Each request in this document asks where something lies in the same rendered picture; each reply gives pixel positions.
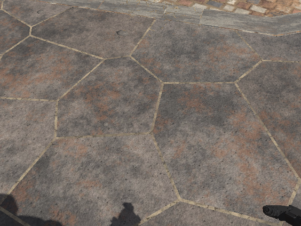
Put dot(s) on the robot right hand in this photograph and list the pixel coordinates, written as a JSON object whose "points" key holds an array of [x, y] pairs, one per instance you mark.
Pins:
{"points": [[290, 214]]}

